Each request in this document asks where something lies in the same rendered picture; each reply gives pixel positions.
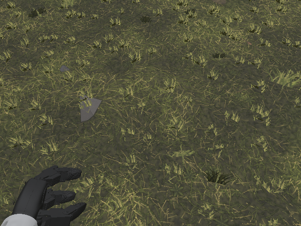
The left robot forearm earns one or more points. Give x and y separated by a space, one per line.
19 220

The left robot hand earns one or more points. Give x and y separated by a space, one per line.
35 199

